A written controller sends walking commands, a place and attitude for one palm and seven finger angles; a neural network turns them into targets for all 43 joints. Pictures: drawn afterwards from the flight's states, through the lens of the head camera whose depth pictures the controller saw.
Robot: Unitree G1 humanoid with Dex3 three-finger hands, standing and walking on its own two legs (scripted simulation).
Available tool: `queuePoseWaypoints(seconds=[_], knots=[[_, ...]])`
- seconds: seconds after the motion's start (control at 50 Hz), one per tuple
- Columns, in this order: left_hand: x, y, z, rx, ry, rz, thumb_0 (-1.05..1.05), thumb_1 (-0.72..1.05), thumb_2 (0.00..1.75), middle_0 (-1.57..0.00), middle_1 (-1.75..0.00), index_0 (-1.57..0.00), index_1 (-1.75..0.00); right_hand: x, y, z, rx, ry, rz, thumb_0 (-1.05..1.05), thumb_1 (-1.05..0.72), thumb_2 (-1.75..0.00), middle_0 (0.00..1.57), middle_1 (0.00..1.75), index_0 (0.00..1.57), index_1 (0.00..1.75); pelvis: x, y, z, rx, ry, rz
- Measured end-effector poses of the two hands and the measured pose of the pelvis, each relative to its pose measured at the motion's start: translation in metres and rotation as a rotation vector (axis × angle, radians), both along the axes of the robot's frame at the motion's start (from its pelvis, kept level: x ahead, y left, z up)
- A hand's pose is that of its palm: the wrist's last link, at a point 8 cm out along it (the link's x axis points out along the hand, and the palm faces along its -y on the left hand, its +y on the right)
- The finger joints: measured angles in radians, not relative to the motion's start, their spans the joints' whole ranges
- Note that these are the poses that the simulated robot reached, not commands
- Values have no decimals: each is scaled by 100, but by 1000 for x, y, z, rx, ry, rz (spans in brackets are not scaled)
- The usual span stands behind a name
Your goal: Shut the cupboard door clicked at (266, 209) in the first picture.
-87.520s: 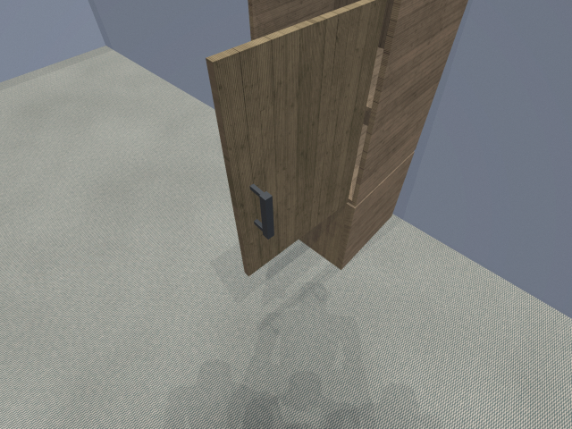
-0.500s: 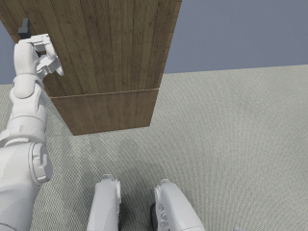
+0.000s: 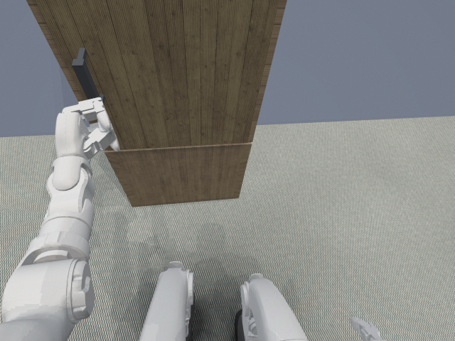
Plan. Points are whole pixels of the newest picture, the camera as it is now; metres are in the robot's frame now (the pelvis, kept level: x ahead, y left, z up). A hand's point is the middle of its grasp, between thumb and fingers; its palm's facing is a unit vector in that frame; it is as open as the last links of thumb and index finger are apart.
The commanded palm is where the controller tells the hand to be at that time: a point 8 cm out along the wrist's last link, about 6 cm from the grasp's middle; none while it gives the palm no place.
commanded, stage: draw the hand back to the body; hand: left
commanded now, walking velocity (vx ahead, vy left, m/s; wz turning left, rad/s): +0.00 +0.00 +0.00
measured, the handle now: (91, 84) +0.60 +0.26 +0.06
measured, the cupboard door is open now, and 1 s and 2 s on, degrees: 0 0 0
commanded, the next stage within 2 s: relax the arm and regain balance in 0.90 s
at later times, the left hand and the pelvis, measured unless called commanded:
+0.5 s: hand (62, 144) +0.37 +0.22 +0.16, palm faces +0.14 -0.99 -0.04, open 3.1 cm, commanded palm +0.34 +0.27 +0.15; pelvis -0.01 +0.00 +0.06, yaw +2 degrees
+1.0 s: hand out of the picture +0.18 +0.26 +0.25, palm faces +0.41 -0.87 -0.27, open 3.8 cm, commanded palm none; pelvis -0.08 +0.00 +0.05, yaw +6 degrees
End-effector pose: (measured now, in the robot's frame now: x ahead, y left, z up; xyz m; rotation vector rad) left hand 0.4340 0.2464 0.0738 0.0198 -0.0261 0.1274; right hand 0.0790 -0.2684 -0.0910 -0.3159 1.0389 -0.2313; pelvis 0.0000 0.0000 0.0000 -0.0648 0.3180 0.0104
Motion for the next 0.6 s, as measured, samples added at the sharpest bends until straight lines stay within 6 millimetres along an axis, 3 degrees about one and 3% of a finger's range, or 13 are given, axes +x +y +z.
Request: queuePoseWaypoints(seconds=[0.12, 0.24, 0.42, 0.52, 0.6], knots=[[-8, 1, 2, 0, -14, 4, 2, 90, 90, -131, -150, -130, -150, 27, -1, 6, -14, -75, 51, 1, -91, -90, 20, 30, 20, 30, -5, -2, -2, -4, -10, 16], [-20, 4, 15, 9, -45, 2, 2, 90, 90, -130, -150, -130, -150, 30, 2, 9, 3, -97, 52, 1, -91, -90, 20, 30, 20, 30, -8, -3, 0, -7, -35, 16], [-73, 17, 58, 20, -2, 11, 2, 90, 90, -130, -150, -130, -150, 22, 22, 40, 65, -103, 35, 1, -91, -90, 20, 30, 20, 30, -7, -1, 43, 7, -137, 21], [-98, 23, 91, 21, -42, 6, 2, 90, 90, -131, -150, -130, -150, 31, 27, 66, 66, -161, 62, 1, -91, -90, 20, 30, 20, 30, -7, 0, 63, 7, -201, 39], [-120, 28, 105, 14, -44, -6, 2, 90, 90, -130, -149, -129, -149, 44, 28, 85, 60, -230, 88, 1, -90, -90, 20, 30, 20, 30, -10, 0, 73, 9, -248, 50]])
